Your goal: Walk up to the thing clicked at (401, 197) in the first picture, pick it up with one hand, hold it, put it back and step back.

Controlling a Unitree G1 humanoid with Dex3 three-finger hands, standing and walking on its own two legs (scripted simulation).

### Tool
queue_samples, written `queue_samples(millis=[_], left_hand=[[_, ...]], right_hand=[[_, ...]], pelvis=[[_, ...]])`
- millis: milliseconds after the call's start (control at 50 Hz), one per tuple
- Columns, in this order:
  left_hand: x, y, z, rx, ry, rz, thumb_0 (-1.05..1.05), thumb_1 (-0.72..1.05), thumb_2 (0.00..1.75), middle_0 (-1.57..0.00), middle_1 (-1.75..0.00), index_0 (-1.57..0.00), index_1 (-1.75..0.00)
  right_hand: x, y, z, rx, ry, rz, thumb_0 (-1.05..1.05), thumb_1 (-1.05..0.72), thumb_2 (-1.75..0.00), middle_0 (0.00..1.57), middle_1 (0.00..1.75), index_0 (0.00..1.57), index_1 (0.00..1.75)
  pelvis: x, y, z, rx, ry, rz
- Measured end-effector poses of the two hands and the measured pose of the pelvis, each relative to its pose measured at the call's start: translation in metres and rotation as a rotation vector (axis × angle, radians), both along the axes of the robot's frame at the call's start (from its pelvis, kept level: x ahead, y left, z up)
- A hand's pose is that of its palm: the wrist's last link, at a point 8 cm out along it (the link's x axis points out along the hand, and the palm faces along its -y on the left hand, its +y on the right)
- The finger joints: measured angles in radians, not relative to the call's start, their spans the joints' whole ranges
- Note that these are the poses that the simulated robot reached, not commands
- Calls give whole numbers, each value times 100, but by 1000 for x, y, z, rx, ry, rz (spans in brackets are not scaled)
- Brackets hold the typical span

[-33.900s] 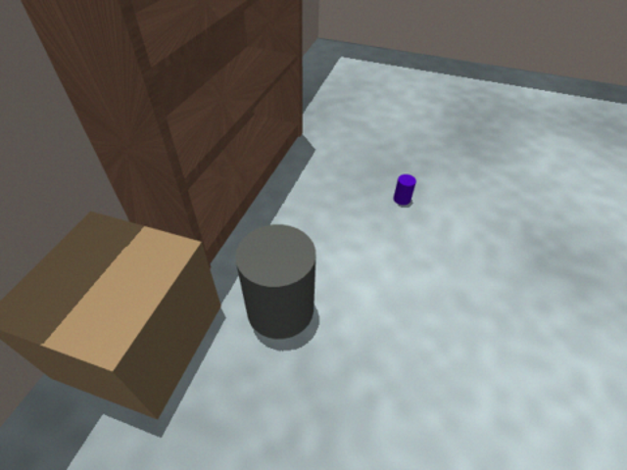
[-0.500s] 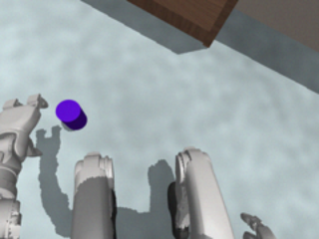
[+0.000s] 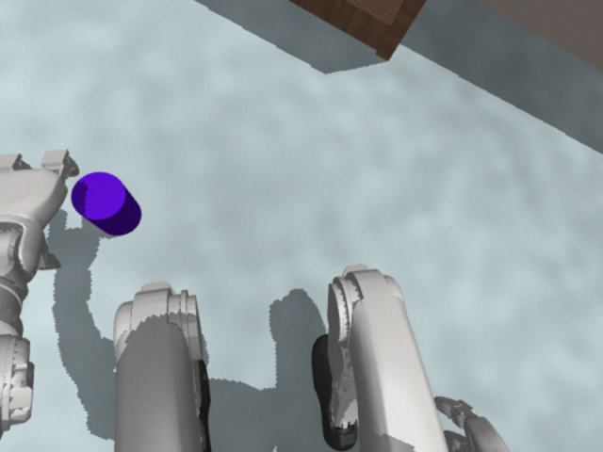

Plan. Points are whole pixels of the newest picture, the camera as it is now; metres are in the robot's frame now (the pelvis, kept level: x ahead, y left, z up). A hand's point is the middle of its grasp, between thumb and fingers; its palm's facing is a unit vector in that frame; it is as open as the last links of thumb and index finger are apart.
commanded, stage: rise first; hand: left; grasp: from above
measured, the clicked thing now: (109, 206) +0.49 +0.27 -0.30
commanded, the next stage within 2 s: approach in 0.62 s
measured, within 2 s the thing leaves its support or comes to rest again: neither
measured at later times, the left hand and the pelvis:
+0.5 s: hand (59, 217) +0.43 +0.30 -0.18, palm faces -0.45 -0.08 -0.89, open 14.1 cm; pelvis +0.00 +0.00 -0.02, yaw -1 degrees
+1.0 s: hand (90, 205) +0.46 +0.27 -0.20, palm faces -0.44 -0.05 -0.90, open 14.1 cm; pelvis +0.00 +0.00 -0.03, yaw -1 degrees
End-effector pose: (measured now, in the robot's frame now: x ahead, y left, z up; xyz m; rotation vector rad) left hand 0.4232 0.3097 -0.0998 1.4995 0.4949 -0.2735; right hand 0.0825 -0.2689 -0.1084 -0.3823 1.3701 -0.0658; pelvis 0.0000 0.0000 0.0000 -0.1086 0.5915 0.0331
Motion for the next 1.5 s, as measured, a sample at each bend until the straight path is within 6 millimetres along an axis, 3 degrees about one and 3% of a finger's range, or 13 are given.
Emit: queue_samples(millis=[380,880,980,1120,1240,1360,1440,1500], left_hand=[[13,-6,-21,-3,-16,5,0,-52,99,-9,-102,-9,-101],[18,-14,-39,-6,-11,-19,0,-53,99,-8,-104,-9,-103],[34,-34,-42,-11,-25,-61,0,-53,99,-8,-104,-9,-104],[74,-71,-38,-25,-100,-79,0,-53,99,-8,-105,-9,-105],[92,-74,-27,22,-112,-11,0,-54,100,-8,-105,-9,-104],[73,-49,-32,42,10,93,0,-54,99,-8,-105,-8,-104],[44,-27,-46,15,107,102,0,-53,98,-8,-106,-9,-105],[31,-18,-47,-25,79,58,0,-52,97,-8,-107,-8,-105]], right_hand=[[-14,-8,-8,-21,52,-3,1,-91,-90,20,30,20,30],[-18,-3,-14,-20,57,10,0,-91,-90,20,30,20,30],[-21,-3,-13,-26,58,16,0,-91,-90,20,30,20,30],[-38,-5,-8,-47,64,-8,0,-91,-90,20,30,20,30],[-62,-4,-10,-24,103,-64,0,-91,-90,20,30,20,30],[-74,2,-15,24,135,-87,0,-91,-90,20,30,20,30],[-71,4,-18,37,155,-65,1,-91,-90,20,30,20,30],[-63,3,-19,28,164,-37,1,-91,-89,20,30,20,30]], pelvis=[[3,-2,-14,0,2,-10],[4,1,-24,-10,-3,-11],[3,0,-26,-9,0,-11],[3,0,-30,-15,3,-22],[5,-1,-31,-11,13,-30],[4,-2,-27,-7,-1,-35],[3,-3,-27,-6,-12,-28],[2,-2,-28,-10,-15,-21]])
